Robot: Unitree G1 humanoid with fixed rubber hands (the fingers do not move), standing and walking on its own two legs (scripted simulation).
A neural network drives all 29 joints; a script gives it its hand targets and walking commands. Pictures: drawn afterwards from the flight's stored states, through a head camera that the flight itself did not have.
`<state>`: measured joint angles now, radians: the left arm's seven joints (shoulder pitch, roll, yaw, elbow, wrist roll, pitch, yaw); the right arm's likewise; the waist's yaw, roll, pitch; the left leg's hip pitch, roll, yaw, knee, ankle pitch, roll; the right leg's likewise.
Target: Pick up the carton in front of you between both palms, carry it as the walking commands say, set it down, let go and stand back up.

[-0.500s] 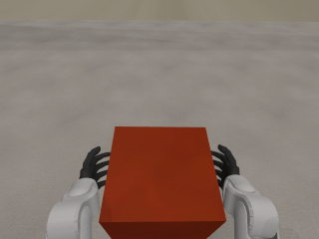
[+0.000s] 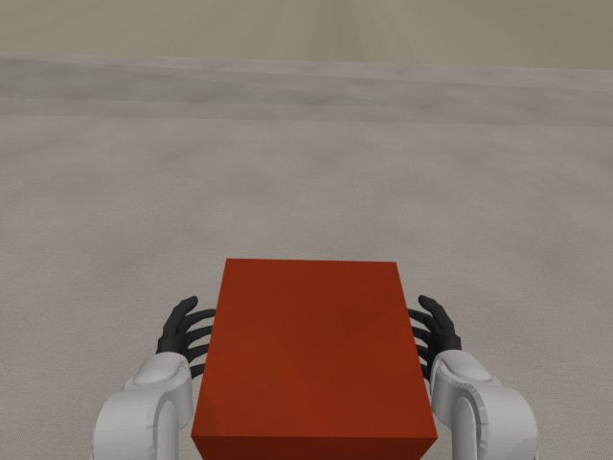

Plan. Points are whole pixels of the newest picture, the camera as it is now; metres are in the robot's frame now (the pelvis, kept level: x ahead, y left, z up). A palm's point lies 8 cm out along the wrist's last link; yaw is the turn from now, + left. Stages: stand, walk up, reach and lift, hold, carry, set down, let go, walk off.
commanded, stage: carry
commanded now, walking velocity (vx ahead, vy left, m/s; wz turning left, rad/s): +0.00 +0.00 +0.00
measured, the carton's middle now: (308, 384) +0.25 +0.00 +0.03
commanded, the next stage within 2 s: hold in 1.88 s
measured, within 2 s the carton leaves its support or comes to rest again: neither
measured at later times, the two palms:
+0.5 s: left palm (178, 362) +0.24 +0.15 +0.09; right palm (440, 364) +0.23 -0.15 +0.09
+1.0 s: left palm (183, 394) +0.21 +0.14 +0.06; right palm (445, 397) +0.21 -0.16 +0.06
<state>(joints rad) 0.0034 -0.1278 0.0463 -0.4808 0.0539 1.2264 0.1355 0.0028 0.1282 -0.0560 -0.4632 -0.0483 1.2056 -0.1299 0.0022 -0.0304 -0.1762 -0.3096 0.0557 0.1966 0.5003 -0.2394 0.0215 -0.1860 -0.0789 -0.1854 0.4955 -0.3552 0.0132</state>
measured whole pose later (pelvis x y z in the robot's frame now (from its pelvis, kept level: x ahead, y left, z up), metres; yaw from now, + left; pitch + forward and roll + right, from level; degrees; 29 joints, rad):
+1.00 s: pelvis -0.04 +0.00 +0.00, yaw -1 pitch +2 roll +0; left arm -0.05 -0.13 0.06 -0.24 0.14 1.08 0.07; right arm -0.06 0.13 -0.08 -0.22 -0.14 1.07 -0.07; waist 0.00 0.00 -0.11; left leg -0.34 0.08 0.20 0.50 -0.19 0.02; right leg -0.23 -0.06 -0.17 0.51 -0.31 0.00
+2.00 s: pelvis -0.05 -0.01 +0.01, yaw -4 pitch -4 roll +0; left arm -0.14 -0.13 0.13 0.08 0.22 0.74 0.03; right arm -0.17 0.14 -0.13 0.14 -0.23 0.71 -0.02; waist 0.02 -0.01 0.05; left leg -0.20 0.03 0.02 0.40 -0.14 -0.02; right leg -0.11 -0.01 -0.06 0.44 -0.26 -0.02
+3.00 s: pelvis -0.08 +0.01 -0.12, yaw -11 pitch +36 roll +0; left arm -0.67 -0.09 0.40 0.53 0.21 0.23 0.03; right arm -0.70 0.09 -0.40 0.58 -0.17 0.22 -0.05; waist 0.02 -0.03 -0.15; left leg -1.44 -0.06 -0.08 1.18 -0.37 -0.03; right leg -1.39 0.10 0.09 1.22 -0.45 0.02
